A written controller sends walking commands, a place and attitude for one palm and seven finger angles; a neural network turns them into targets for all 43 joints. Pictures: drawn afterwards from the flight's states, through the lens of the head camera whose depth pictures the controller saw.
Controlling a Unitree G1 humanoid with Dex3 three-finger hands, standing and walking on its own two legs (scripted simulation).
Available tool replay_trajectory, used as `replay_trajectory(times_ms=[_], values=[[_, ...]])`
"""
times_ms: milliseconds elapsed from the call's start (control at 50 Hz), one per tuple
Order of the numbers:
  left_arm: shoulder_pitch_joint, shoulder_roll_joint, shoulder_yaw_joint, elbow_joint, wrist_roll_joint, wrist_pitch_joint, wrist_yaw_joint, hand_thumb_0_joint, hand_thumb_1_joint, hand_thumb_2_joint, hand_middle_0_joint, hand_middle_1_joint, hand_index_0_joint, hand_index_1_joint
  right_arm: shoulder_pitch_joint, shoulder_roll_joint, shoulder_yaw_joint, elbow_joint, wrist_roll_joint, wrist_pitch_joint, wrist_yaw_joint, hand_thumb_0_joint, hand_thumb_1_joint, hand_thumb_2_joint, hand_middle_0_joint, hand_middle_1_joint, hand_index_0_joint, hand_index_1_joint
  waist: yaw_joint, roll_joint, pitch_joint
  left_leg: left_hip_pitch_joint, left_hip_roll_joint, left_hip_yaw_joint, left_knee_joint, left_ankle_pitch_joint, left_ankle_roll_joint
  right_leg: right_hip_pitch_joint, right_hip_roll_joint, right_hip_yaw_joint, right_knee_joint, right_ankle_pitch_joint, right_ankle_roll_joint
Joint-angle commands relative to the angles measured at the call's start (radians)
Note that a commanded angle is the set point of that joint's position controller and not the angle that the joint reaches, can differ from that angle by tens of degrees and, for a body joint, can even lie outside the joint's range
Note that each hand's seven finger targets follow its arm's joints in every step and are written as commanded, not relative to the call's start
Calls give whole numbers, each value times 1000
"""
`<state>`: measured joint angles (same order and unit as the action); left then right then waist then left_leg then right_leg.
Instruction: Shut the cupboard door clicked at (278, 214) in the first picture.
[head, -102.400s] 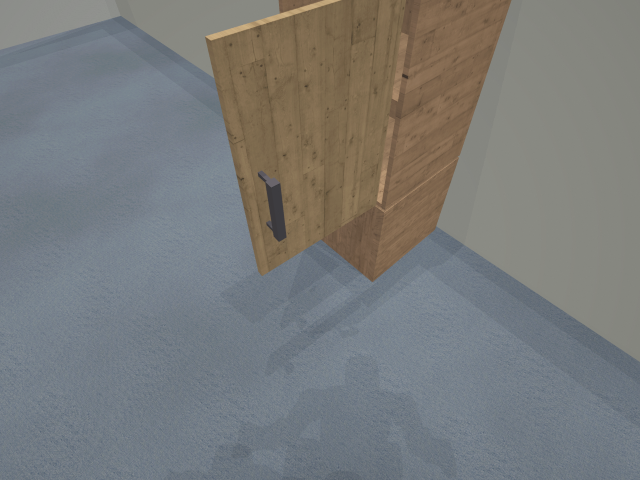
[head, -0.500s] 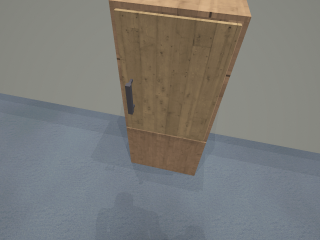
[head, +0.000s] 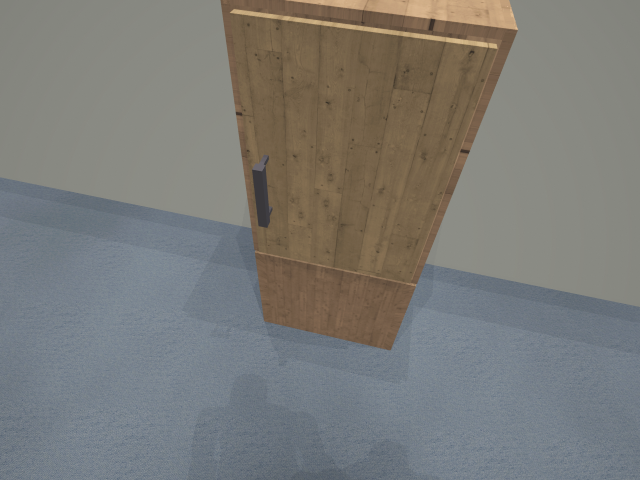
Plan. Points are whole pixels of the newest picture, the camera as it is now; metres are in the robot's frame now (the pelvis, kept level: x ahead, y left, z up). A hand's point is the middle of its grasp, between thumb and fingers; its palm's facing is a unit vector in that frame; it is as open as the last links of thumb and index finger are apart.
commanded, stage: look to check the result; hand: left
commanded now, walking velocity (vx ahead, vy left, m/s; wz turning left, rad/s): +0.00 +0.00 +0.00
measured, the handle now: (264, 191) +0.69 +0.16 -0.09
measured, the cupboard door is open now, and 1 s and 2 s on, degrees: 0 0 0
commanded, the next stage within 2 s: stand and wait in 0.12 s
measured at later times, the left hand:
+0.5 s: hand out of the picture -0.06 +0.17 -0.18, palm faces +0.04 -0.98 -0.17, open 7.4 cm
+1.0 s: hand out of the picture -0.06 +0.15 -0.17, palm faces +0.05 -0.99 -0.16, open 7.4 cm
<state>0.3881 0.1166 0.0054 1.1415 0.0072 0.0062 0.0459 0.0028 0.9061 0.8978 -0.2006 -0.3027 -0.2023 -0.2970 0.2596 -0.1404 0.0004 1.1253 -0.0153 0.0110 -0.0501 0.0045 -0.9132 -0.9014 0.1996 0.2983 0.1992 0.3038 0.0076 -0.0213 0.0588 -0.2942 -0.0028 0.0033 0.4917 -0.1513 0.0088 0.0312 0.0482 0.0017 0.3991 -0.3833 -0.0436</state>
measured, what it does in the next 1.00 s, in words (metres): stands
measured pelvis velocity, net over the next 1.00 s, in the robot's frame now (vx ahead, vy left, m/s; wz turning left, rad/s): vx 0.01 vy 0.00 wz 0.00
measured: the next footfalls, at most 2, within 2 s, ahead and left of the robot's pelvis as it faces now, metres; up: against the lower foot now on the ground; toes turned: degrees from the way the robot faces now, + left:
none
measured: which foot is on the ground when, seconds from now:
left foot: down 0.00-1.00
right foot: down 0.00-1.00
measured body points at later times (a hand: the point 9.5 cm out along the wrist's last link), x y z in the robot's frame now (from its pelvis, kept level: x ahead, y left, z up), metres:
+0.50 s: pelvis +0.00 +0.01 +0.00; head +0.01 +0.01 +0.45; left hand -0.06 +0.22 -0.16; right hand -0.01 -0.21 -0.16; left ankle +0.07 +0.11 -0.73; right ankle -0.10 -0.09 -0.73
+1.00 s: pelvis +0.01 +0.00 +0.00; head +0.02 +0.00 +0.45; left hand -0.06 +0.20 -0.16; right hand +0.00 -0.22 -0.16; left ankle +0.07 +0.11 -0.73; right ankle -0.10 -0.09 -0.73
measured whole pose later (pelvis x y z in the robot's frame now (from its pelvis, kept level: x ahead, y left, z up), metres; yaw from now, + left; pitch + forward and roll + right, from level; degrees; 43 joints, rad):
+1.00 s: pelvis +0.01 +0.00 +0.00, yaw +0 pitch -2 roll +1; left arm 0.39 0.11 0.00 1.15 0.01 0.00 0.04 0.00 0.91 0.90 -0.20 -0.30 -0.20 -0.30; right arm 0.27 -0.14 0.00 1.14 -0.01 0.01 -0.04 0.00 -0.91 -0.90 0.20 0.30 0.20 0.30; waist 0.00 -0.02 0.06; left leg -0.28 -0.02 0.01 0.45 -0.14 0.01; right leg 0.03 0.03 0.01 0.39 -0.39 -0.04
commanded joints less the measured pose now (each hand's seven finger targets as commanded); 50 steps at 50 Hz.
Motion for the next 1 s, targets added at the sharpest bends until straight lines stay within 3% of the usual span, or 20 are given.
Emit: replay_trajectory(times_ms=[0,120,360,520,860,980], values=[[123,81,17,-4,3,-8,6,0,900,900,-200,-300,-200,-300,67,-90,-11,-21,3,-7,-5,0,-900,-900,200,300,200,300,-13,24,53,158,91,-80,-56,165,42,-213,-127,72,-101,262,-6],[118,80,14,0,3,-8,2,0,900,900,-200,-300,-200,-300,59,-96,-10,-21,2,-4,-2,0,-900,-900,200,300,200,300,-10,10,84,151,89,-85,-81,112,38,-235,-124,71,-119,190,-6],[120,86,13,2,2,-7,0,0,900,900,-200,-300,-200,-300,65,-100,-11,-15,2,-4,0,0,-900,-900,200,300,200,300,-10,32,77,153,85,-90,-109,65,34,-236,-122,74,-117,138,-10],[122,89,15,3,2,-7,1,0,900,900,-200,-300,-200,-300,78,-94,-11,-10,3,-4,1,0,-900,-900,200,300,200,300,-10,5,74,152,85,-93,-107,78,36,-234,-123,65,-113,139,-9],[135,77,14,11,3,-10,4,0,900,900,-200,-300,-200,-300,83,-86,-10,-5,3,-6,-1,0,-900,-900,200,300,200,300,-12,25,68,164,84,-87,-98,97,37,-233,-124,69,-109,166,-9],[147,82,15,8,4,-14,7,0,900,900,-200,-300,-200,-300,75,-90,-10,-9,7,-9,-1,0,-900,-900,200,300,200,300,-6,-9,43,173,88,-76,-64,164,42,-212,-131,68,-110,270,0]])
